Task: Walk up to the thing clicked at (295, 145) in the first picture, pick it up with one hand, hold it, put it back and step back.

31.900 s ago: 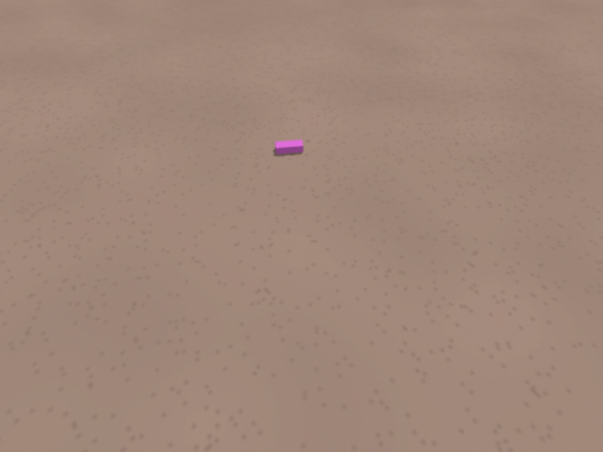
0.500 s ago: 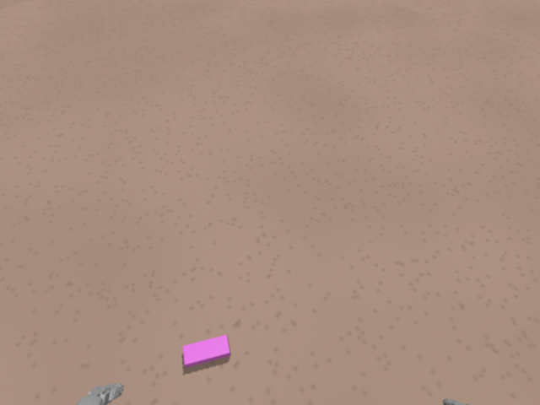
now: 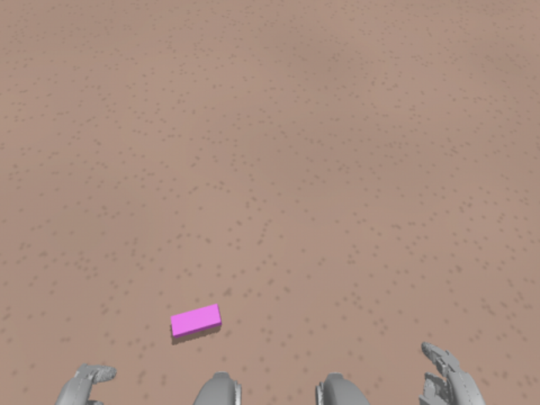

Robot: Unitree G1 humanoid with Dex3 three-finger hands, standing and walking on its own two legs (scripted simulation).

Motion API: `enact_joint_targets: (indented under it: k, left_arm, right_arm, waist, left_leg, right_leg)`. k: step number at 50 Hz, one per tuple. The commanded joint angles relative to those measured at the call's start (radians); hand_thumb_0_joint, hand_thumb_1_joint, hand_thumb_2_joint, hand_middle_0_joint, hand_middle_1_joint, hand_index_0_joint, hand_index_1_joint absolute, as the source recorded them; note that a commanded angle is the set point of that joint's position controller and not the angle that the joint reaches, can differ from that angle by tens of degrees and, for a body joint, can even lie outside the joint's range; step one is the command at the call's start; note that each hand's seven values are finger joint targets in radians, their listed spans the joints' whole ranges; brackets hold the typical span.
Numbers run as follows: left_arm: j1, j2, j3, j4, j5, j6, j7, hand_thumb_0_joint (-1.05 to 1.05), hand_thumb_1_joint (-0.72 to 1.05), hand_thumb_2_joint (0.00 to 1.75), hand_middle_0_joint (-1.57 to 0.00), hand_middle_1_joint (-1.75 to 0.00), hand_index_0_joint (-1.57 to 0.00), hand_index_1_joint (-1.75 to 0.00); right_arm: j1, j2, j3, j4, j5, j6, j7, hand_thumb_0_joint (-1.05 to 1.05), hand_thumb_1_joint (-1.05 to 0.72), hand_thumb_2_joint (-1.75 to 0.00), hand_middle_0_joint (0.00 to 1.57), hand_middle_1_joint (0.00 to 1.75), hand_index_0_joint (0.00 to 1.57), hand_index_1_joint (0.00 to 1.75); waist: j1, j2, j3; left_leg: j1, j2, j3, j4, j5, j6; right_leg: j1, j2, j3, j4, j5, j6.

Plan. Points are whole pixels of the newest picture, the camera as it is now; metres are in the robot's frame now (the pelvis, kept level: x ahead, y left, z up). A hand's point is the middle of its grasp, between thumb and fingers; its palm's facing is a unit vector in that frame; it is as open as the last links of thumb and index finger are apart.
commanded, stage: rise first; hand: left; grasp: from above
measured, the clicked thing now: (196, 320) +0.40 +0.25 -0.68
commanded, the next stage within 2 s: none
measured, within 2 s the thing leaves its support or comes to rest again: neither
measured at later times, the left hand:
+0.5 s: hand (130, 382) +0.20 +0.30 -0.31, palm faces -0.39 -0.55 -0.74, open 13.6 cm
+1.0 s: hand (150, 342) +0.29 +0.32 -0.46, palm faces -0.43 -0.14 -0.89, open 13.5 cm
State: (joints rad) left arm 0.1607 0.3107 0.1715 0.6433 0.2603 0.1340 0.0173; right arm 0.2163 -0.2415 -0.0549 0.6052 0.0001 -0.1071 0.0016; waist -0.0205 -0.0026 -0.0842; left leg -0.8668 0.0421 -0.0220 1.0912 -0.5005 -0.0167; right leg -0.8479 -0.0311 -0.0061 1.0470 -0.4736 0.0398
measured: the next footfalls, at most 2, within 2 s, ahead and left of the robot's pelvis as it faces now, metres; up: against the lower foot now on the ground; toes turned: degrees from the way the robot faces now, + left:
none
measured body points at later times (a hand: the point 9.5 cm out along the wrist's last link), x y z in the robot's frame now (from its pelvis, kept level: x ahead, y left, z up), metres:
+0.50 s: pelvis -0.04 -0.01 -0.16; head +0.13 +0.01 +0.26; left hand +0.21 +0.32 -0.26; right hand +0.17 -0.26 -0.26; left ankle +0.01 +0.13 -0.66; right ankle +0.02 -0.15 -0.66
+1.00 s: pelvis -0.09 -0.01 -0.31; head +0.12 +0.03 +0.09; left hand +0.31 +0.32 -0.40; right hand +0.00 -0.29 -0.44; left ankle +0.01 +0.13 -0.66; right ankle +0.02 -0.15 -0.66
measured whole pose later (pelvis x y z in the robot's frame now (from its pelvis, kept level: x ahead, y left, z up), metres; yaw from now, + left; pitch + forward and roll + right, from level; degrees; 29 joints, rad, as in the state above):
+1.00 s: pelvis -0.09 -0.01 -0.31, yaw -3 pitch +32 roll -5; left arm -0.60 0.63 0.17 1.14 1.08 -0.17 0.33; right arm 0.13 -0.27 -0.04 0.77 -0.08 -0.08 0.08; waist -0.09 0.00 -0.11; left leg -2.13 0.00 -0.13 2.23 -0.66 -0.04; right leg -2.09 -0.01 -0.01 2.17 -0.64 0.04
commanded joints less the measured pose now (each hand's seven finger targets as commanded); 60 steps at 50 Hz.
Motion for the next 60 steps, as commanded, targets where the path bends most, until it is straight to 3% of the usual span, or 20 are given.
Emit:
enact_joint_targets:
  k: [1, 5, 7, 11, 13, 14, 17, 20, 25, 28, 37, 44, 48, 51, 55, 60]
  left_arm:
    - [0.051, 0.184, 0.053, -0.217, 0.027, 0.002, 0.027, 0.00, -0.57, 0.92, -0.15, -1.03, -0.15, -1.04]
    - [0.077, 0.183, 0.047, -0.273, 0.049, 0.025, 0.032, 0.00, -0.56, 0.91, -0.16, -1.02, -0.16, -1.02]
    - [0.026, 0.187, 0.036, -0.281, 0.070, 0.023, 0.034, 0.00, -0.55, 0.89, -0.17, -1.02, -0.18, -1.02]
    - [-0.070, 0.222, 0.047, -0.208, 0.151, -0.011, 0.051, 0.00, -0.51, 0.88, -0.17, -1.01, -0.18, -1.01]
    - [-0.109, 0.219, 0.036, -0.173, 0.192, -0.047, 0.060, 0.00, -0.49, 0.88, -0.15, -1.01, -0.16, -1.01]
    - [-0.125, 0.215, 0.022, -0.166, 0.217, -0.068, 0.065, 0.00, -0.48, 0.88, -0.14, -1.03, -0.15, -1.01]
    - [-0.188, 0.271, 0.035, -0.122, 0.301, -0.121, 0.094, 0.00, -0.44, 0.87, -0.16, -1.00, -0.17, -1.00]
    - [-0.248, 0.295, 0.037, -0.067, 0.363, -0.166, 0.129, 0.00, -0.44, 0.87, -0.17, -1.00, -0.18, -0.99]
    - [-0.392, 0.375, 0.062, -0.014, 0.475, -0.202, 0.204, 0.00, -0.43, 0.87, -0.19, -0.99, -0.20, -0.98]
    - [-0.527, 0.416, 0.060, 0.046, 0.541, -0.213, 0.241, 0.00, -0.44, 0.89, -0.20, -0.96, -0.21, -0.96]
    - [-0.796, 0.562, 0.074, 0.218, 0.679, -0.262, 0.296, 0.00, -0.43, 0.91, -0.18, -0.95, -0.18, -0.95]
    - [-0.932, 0.626, 0.072, 0.343, 0.773, -0.298, 0.337, 0.00, -0.47, 0.95, -0.14, -0.96, -0.14, -0.96]
    - [-0.972, 0.605, 0.038, 0.394, 0.828, -0.318, 0.364, 0.00, -0.48, 0.96, -0.14, -0.93, -0.14, -0.93]
    - [-0.983, 0.643, 0.065, 0.442, 0.875, -0.323, 0.399, 0.00, -0.50, 0.98, -0.12, -0.93, -0.11, -0.94]
    - [-1.059, 0.605, 0.048, 0.475, 0.896, -0.313, 0.442, 0.00, -0.51, 0.99, -0.11, -0.96, -0.10, -0.96]
    - [-1.126, 0.606, 0.052, 0.538, 0.896, -0.273, 0.488, 0.00, -0.54, 1.00, -0.08, -0.99, -0.08, -0.99]
  right_arm:
    - [0.006, -0.146, -0.053, -0.147, 0.001, -0.064, -0.017, 0.00, -0.95, -0.91, 0.20, 0.30, 0.20, 0.30]
    - [-0.013, -0.142, -0.046, -0.162, 0.000, -0.078, -0.015, 0.00, -0.96, -0.91, 0.20, 0.30, 0.20, 0.30]
    - [-0.029, -0.145, -0.044, -0.163, 0.000, -0.087, -0.014, 0.00, -0.97, -0.92, 0.20, 0.30, 0.20, 0.30]
    - [-0.044, -0.152, -0.042, -0.152, -0.001, -0.111, -0.007, 0.00, -0.94, -0.91, 0.20, 0.30, 0.20, 0.30]
    - [-0.058, -0.164, -0.047, -0.139, -0.004, -0.123, 0.001, 0.00, -0.91, -0.90, 0.20, 0.30, 0.20, 0.30]
    - [-0.057, -0.170, -0.049, -0.130, -0.004, -0.127, 0.005, 0.00, -0.91, -0.90, 0.20, 0.30, 0.20, 0.30]
    - [-0.066, -0.182, -0.055, -0.107, -0.001, -0.134, 0.012, 0.00, -0.89, -0.90, 0.20, 0.30, 0.20, 0.30]
    - [-0.070, -0.202, -0.060, -0.079, -0.004, -0.137, 0.027, 0.00, -0.91, -0.90, 0.20, 0.30, 0.20, 0.30]
    - [-0.061, -0.218, -0.074, -0.037, -0.013, -0.116, 0.040, 0.00, -0.92, -0.91, 0.20, 0.30, 0.20, 0.30]
    - [-0.056, -0.223, -0.076, -0.018, -0.019, -0.095, 0.049, 0.00, -0.91, -0.90, 0.20, 0.30, 0.20, 0.30]
    - [-0.011, -0.230, -0.077, 0.040, -0.049, -0.047, 0.054, 0.00, -0.89, -0.90, 0.20, 0.30, 0.20, 0.30]
    - [-0.013, -0.231, -0.062, 0.071, -0.070, -0.013, 0.059, 0.00, -0.89, -0.90, 0.20, 0.30, 0.20, 0.30]
    - [0.009, -0.236, -0.054, 0.094, -0.083, -0.002, 0.068, 0.00, -0.88, -0.89, 0.20, 0.30, 0.20, 0.30]
    - [0.019, -0.245, -0.048, 0.109, -0.090, 0.006, 0.075, 0.00, -0.88, -0.89, 0.20, 0.30, 0.20, 0.30]
    - [0.038, -0.245, -0.042, 0.131, -0.107, 0.007, 0.087, 0.00, -0.88, -0.90, 0.20, 0.30, 0.20, 0.30]
    - [0.052, -0.252, -0.042, 0.151, -0.117, 0.001, 0.100, 0.00, -0.88, -0.90, 0.20, 0.30, 0.20, 0.30]
  waist:
    - [-0.003, 0.084, -0.291]
    - [-0.004, 0.075, -0.307]
    - [-0.016, 0.076, -0.284]
    - [-0.027, 0.060, -0.289]
    - [-0.014, 0.080, -0.308]
    - [-0.013, 0.097, -0.346]
    - [-0.002, 0.091, -0.434]
    - [0.007, 0.120, -0.504]
    - [0.014, 0.122, -0.622]
    - [0.006, 0.086, -0.653]
    - [-0.007, 0.038, -0.716]
    - [-0.040, 0.073, -0.606]
    - [-0.059, 0.109, -0.588]
    - [-0.047, 0.165, -0.599]
    - [-0.078, 0.216, -0.623]
    - [-0.095, 0.257, -0.634]
  left_leg:
    - [0.131, -0.017, 0.010, -0.107, 0.236, 0.014]
    - [0.056, -0.020, 0.004, -0.034, 0.236, 0.017]
    - [0.004, -0.019, -0.005, -0.002, 0.193, 0.016]
    - [-0.137, -0.029, 0.002, 0.114, 0.111, 0.022]
    - [-0.190, -0.026, -0.017, 0.157, 0.094, 0.014]
    - [-0.190, -0.022, -0.029, 0.181, 0.132, 0.007]
    - [-0.268, -0.031, -0.016, 0.293, 0.147, 0.012]
    - [-0.313, -0.029, -0.034, 0.377, 0.198, 0.006]
    - [-0.451, -0.042, -0.006, 0.534, 0.187, 0.010]
    - [-0.559, -0.048, 0.006, 0.616, 0.115, 0.019]
    - [-0.767, -0.055, 0.038, 0.788, -0.065, 0.043]
    - [-0.861, -0.062, 0.017, 0.835, -0.203, 0.046]
    - [-0.865, -0.063, 0.011, 0.863, -0.191, 0.045]
    - [-0.837, -0.062, 0.000, 0.871, -0.160, 0.038]
    - [-0.805, -0.055, -0.011, 0.901, -0.088, 0.035]
    - [-0.795, -0.046, -0.025, 0.899, -0.098, 0.031]
  right_leg:
    - [0.069, 0.036, -0.034, -0.062, 0.185, -0.055]
    - [0.005, 0.035, -0.035, 0.003, 0.183, -0.055]
    - [-0.070, 0.032, -0.034, 0.044, 0.140, -0.056]
    - [-0.196, 0.029, -0.028, 0.142, 0.083, -0.054]
    - [-0.287, 0.027, -0.028, 0.226, 0.062, -0.059]
    - [-0.330, 0.027, -0.031, 0.278, 0.080, -0.064]
    - [-0.404, 0.027, -0.026, 0.368, 0.093, -0.065]
    - [-0.530, 0.027, -0.033, 0.484, 0.111, -0.071]
    - [-0.604, 0.025, -0.033, 0.598, 0.121, -0.067]
    - [-0.654, 0.028, -0.034, 0.644, 0.073, -0.064]
    - [-0.726, 0.039, -0.034, 0.721, -0.109, -0.054]
    - [-0.899, 0.047, -0.072, 0.806, -0.252, -0.065]
    - [-0.954, 0.046, -0.091, 0.848, -0.219, -0.068]
    - [-1.003, 0.044, -0.108, 0.897, -0.174, -0.073]
    - [-1.052, 0.041, -0.121, 0.948, -0.098, -0.069]
    - [-1.103, 0.038, -0.133, 0.983, -0.094, -0.068]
